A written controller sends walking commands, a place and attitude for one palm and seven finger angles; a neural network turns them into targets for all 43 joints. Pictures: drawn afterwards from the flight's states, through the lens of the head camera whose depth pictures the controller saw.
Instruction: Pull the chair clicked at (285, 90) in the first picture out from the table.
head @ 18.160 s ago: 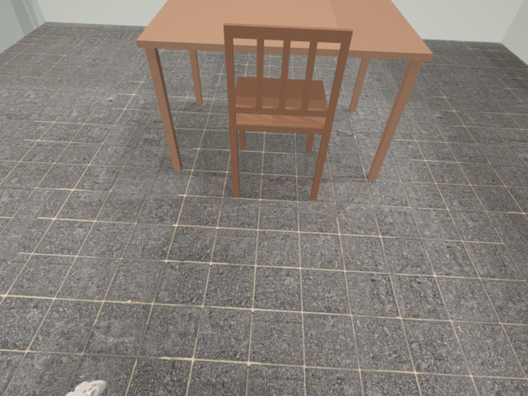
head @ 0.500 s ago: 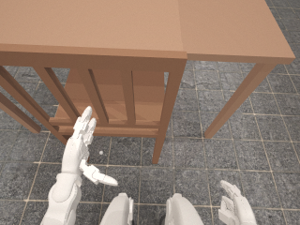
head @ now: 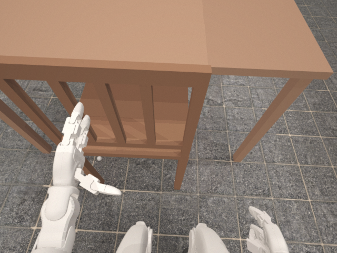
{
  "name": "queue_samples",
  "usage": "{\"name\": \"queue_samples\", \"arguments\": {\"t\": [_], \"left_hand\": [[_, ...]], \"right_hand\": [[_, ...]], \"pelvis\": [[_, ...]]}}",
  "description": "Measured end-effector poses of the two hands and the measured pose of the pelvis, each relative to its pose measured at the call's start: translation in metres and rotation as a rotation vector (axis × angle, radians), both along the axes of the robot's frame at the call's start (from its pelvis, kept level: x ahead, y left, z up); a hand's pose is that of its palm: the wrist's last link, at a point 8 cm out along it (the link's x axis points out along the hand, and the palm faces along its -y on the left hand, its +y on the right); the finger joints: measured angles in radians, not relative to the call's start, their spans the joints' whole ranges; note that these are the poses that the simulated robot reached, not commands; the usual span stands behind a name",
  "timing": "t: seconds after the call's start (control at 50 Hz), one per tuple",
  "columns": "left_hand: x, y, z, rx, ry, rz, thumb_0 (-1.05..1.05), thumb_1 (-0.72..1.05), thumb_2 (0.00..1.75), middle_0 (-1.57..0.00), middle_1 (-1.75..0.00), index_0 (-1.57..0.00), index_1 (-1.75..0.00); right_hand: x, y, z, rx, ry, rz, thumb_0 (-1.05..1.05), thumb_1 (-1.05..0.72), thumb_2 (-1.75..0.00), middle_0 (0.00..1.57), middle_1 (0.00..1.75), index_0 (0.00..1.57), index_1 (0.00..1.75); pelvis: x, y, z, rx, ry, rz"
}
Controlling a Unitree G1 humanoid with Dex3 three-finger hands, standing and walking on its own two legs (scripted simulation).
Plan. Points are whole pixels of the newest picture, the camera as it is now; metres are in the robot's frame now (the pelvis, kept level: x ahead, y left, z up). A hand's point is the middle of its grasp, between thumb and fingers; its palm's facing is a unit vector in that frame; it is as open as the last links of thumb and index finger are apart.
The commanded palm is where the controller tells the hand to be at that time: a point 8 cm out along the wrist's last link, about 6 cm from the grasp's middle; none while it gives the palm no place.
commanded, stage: aim the fingers beside a spindle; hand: left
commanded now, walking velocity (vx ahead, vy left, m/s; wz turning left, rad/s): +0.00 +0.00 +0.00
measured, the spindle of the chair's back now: (113, 116) +0.44 +0.16 +0.01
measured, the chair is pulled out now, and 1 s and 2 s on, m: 0.00 0.00 0.00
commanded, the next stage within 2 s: none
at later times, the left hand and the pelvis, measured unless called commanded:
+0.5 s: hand (124, 180) +0.29 +0.12 -0.02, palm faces -0.12 -0.99 +0.04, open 16.9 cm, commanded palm +0.28 +0.19 +0.03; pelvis +0.00 +0.00 +0.00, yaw -1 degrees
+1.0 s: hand (94, 158) +0.30 +0.17 +0.07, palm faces +0.09 -0.99 -0.11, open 16.9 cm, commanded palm +0.27 +0.20 +0.02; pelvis +0.00 +0.00 +0.00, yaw +0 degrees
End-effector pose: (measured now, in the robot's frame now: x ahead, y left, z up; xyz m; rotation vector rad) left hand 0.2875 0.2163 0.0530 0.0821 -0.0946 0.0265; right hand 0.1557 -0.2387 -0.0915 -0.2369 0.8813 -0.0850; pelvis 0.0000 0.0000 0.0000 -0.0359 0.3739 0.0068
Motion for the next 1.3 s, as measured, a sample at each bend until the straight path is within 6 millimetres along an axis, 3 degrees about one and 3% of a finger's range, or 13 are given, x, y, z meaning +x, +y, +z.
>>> {"name": "queue_samples", "arguments": {"t": [0.14, 0.26, 0.32, 0.48, 0.64, 0.72, 0.82, 0.88, 1.0, 1.06, 1.16, 1.22, 1.3], "left_hand": [[-0.014, -0.033, -0.068, -0.106, 0.327, -0.134, -0.01, -0.49, 0.30, -0.06, -0.08, -0.05, -0.08], [-0.017, -0.025, 0.003, -0.042, -0.008, -0.045, -0.02, -0.49, 0.30, -0.07, -0.08, -0.06, -0.08], [-0.006, -0.008, 0.012, 0.013, -0.057, 0.003, -0.02, -0.50, 0.30, -0.07, -0.08, -0.06, -0.08], [-0.013, -0.040, -0.072, -0.104, 0.343, -0.139, -0.01, -0.49, 0.30, -0.06, -0.08, -0.05, -0.08], [-0.009, -0.010, 0.019, 0.011, -0.077, 0.017, -0.02, -0.49, 0.30, -0.07, -0.08, -0.06, -0.08], [0.003, -0.007, -0.018, -0.018, 0.107, -0.010, -0.01, -0.50, 0.30, -0.06, -0.08, -0.05, -0.08], [-0.019, -0.048, -0.071, -0.116, 0.357, -0.160, -0.01, -0.49, 0.30, -0.06, -0.08, -0.05, -0.08], [-0.027, -0.051, -0.043, -0.096, 0.228, -0.134, -0.02, -0.49, 0.30, -0.06, -0.08, -0.06, -0.08], [-0.012, 0.001, 0.020, 0.032, -0.077, 0.057, -0.02, -0.49, 0.30, -0.07, -0.08, -0.06, -0.08], [-0.002, 0.005, -0.010, -0.004, 0.068, 0.028, -0.01, -0.50, 0.30, -0.06, -0.08, -0.05, -0.08], [-0.019, -0.048, -0.071, -0.118, 0.357, -0.176, -0.01, -0.49, 0.30, -0.05, -0.08, -0.05, -0.08], [-0.026, -0.061, -0.049, -0.111, 0.255, -0.183, -0.02, -0.49, 0.30, -0.06, -0.08, -0.05, -0.08], [-0.017, -0.028, 0.010, -0.020, -0.008, -0.027, -0.02, -0.49, 0.30, -0.07, -0.08, -0.07, -0.08]], "right_hand": [[-0.004, 0.000, 0.002, -0.008, -0.010, -0.034, 0.01, -0.90, -0.90, 0.20, 0.30, 0.20, 0.30], [-0.008, 0.001, 0.005, -0.020, -0.004, -0.032, 0.01, -0.90, -0.90, 0.20, 0.30, 0.20, 0.30], [-0.008, 0.005, -0.002, 0.007, 0.016, -0.004, 0.01, -0.90, -0.90, 0.20, 0.30, 0.20, 0.30], [-0.005, 0.002, -0.001, -0.001, 0.001, -0.033, 0.02, -0.90, -0.90, 0.20, 0.30, 0.20, 0.30], [-0.004, 0.002, 0.002, -0.001, 0.008, -0.012, 0.01, -0.90, -0.90, 0.20, 0.30, 0.20, 0.30], [-0.001, 0.004, -0.004, 0.030, 0.017, 0.001, 0.01, -0.90, -0.90, 0.20, 0.30, 0.20, 0.30], [0.002, -0.001, 0.003, 0.002, -0.020, -0.034, 0.02, -0.90, -0.90, 0.20, 0.30, 0.20, 0.30], [0.001, -0.004, 0.009, -0.022, -0.036, -0.052, 0.01, -0.90, -0.90, 0.20, 0.30, 0.20, 0.30], [0.000, 0.000, 0.001, 0.006, -0.002, -0.004, 0.01, -0.90, -0.90, 0.20, 0.30, 0.20, 0.30], [0.000, 0.001, -0.005, 0.028, 0.010, 0.006, 0.01, -0.90, -0.90, 0.20, 0.30, 0.20, 0.30], [-0.001, -0.003, -0.001, 0.004, -0.017, -0.030, 0.02, -0.90, -0.90, 0.20, 0.30, 0.20, 0.30], [-0.003, -0.006, 0.005, -0.024, -0.033, -0.056, 0.02, -0.90, -0.90, 0.20, 0.30, 0.20, 0.30], [-0.006, -0.003, 0.007, -0.011, -0.011, -0.050, 0.01, -0.90, -0.90, 0.20, 0.30, 0.20, 0.30]], "pelvis": [[-0.001, 0.004, -0.002, 0.000, 0.009, -0.008], [0.001, 0.004, 0.002, 0.006, -0.001, -0.012], [0.000, 0.004, 0.001, 0.003, -0.001, -0.003], [-0.002, 0.004, -0.003, 0.002, 0.015, -0.009], [0.004, 0.001, 0.004, 0.006, 0.000, -0.005], [0.001, 0.001, 0.001, 0.004, -0.002, 0.004], [0.002, 0.001, -0.001, 0.006, 0.011, -0.010], [0.003, 0.000, 0.001, 0.011, 0.004, -0.020], [0.003, -0.003, 0.003, 0.006, -0.004, 0.000], [-0.001, -0.003, 0.000, 0.003, -0.002, 0.007], [-0.001, 0.000, -0.002, 0.002, 0.011, -0.002], [0.001, 0.000, -0.001, 0.009, 0.007, -0.017], [0.003, -0.003, 0.005, 0.014, -0.008, -0.016]]}}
